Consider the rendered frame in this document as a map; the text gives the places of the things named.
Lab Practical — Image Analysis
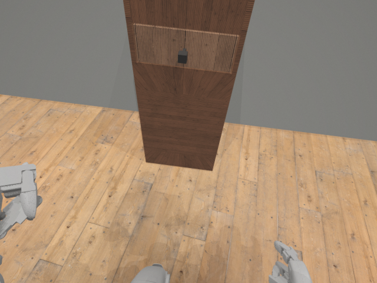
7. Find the drawer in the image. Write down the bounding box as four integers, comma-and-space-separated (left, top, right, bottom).
133, 23, 239, 73

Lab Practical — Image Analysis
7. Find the left robot hand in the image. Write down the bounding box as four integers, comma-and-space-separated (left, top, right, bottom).
0, 162, 42, 239

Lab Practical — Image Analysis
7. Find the handle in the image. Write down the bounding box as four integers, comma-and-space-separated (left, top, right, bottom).
178, 48, 188, 64

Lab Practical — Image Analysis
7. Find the right robot hand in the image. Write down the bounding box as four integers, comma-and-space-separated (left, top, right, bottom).
269, 241, 313, 283

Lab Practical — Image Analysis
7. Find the robot left thigh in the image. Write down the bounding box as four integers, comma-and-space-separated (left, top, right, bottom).
131, 266, 170, 283

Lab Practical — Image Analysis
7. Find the cabinet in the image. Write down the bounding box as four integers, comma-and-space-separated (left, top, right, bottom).
123, 0, 255, 171

